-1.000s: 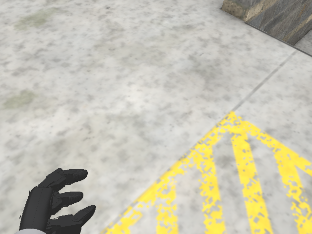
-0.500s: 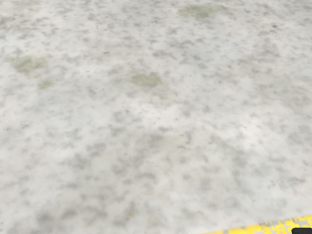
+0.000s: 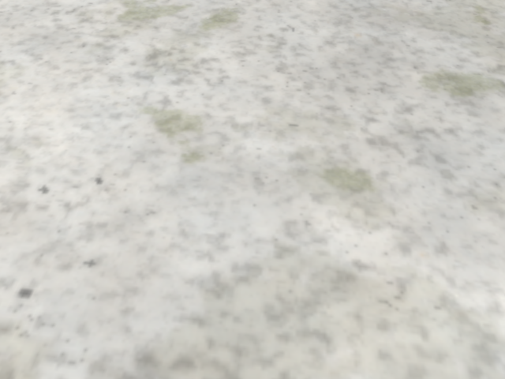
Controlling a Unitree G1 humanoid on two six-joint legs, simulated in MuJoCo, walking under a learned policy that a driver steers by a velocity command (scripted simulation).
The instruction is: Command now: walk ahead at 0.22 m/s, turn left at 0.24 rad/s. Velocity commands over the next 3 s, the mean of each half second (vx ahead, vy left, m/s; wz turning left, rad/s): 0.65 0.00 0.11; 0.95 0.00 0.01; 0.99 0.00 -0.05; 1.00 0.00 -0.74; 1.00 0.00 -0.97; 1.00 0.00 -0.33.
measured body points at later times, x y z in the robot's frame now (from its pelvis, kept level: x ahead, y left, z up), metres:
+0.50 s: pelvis +0.19 +0.08 -0.01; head +0.22 +0.09 +0.44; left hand +0.19 +0.36 -0.14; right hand +0.40 -0.17 -0.08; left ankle +0.24 +0.19 -0.73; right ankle +0.02 -0.11 -0.67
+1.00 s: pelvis +0.61 +0.09 -0.03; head +0.66 +0.10 +0.42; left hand +0.83 +0.34 -0.11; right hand +0.58 -0.17 -0.16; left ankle +0.32 +0.21 -0.62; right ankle +0.75 +0.02 -0.73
